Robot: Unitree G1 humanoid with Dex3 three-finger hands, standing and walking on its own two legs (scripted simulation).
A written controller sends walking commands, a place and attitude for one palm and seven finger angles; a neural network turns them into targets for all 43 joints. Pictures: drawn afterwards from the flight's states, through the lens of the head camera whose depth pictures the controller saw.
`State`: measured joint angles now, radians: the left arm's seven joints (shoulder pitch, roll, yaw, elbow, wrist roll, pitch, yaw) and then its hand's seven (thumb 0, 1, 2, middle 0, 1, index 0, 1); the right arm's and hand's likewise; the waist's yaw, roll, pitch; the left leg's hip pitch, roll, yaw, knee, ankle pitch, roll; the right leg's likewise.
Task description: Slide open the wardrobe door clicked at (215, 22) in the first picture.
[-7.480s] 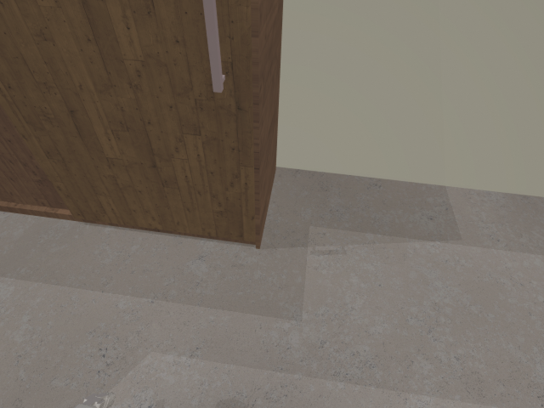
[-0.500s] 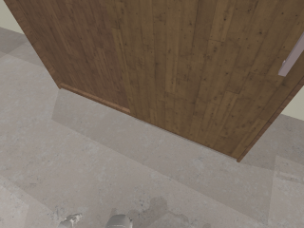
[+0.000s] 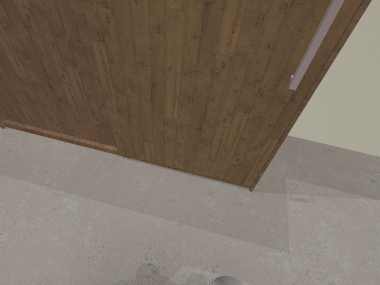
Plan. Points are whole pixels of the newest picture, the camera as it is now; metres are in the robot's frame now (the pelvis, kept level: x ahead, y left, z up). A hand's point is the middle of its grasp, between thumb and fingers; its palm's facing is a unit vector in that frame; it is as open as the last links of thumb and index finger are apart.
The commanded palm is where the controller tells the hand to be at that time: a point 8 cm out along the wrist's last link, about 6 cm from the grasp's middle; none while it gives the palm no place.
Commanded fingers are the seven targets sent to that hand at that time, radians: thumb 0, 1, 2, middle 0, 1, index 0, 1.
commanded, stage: turn to face it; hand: right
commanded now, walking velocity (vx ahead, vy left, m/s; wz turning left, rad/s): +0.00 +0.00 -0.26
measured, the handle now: (315, 37) +0.77 -0.29 +0.19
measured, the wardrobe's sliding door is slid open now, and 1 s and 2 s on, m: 0.00 0.00 0.00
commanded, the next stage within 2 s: take the last steps up to it in 0.10 s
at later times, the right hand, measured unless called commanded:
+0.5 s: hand out of the picture -0.03 -0.25 -0.17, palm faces +0.17 +0.97 -0.19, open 7.4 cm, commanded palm none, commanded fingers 0.00 -0.90 -0.90 0.20 0.30 0.20 0.30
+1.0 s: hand out of the picture +0.06 -0.18 -0.16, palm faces +0.22 +0.96 -0.18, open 7.3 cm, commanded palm none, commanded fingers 0.00 -0.90 -0.90 0.20 0.30 0.20 0.30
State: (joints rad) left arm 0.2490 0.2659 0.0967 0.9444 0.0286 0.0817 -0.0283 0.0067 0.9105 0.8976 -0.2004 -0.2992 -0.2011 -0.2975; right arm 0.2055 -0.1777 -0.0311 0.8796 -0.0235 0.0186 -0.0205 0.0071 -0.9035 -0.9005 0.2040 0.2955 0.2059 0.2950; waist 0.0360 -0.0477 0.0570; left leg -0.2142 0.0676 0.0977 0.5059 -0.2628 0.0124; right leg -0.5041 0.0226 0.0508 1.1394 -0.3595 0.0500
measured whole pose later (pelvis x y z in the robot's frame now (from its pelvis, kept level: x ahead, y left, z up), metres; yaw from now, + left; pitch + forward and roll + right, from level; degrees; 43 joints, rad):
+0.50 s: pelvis -0.01 -0.05 +0.01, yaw -7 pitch -2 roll +1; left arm 0.25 0.17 0.03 1.01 0.02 -0.03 0.02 0.00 0.93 0.90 -0.20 -0.30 -0.21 -0.30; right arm 0.30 -0.23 -0.04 1.05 -0.03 0.03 0.02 0.01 -0.91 -0.90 0.20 0.29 0.20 0.29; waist -0.02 0.03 0.01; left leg -0.44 0.09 0.07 0.97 -0.34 -0.06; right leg -0.09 0.01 -0.02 0.36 -0.25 -0.04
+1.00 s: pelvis +0.11 -0.02 +0.01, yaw -9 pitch -2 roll +0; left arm 0.29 0.17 0.07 1.08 0.03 0.00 -0.02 0.01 0.91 0.90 -0.20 -0.30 -0.20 -0.30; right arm 0.36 -0.13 -0.03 1.11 -0.03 -0.07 -0.01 0.00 -0.93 -0.90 0.20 0.29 0.20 0.29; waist 0.00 -0.03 0.00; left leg -0.10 0.01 0.16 0.34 -0.21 0.04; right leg -0.52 -0.12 -0.07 0.93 -0.21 0.03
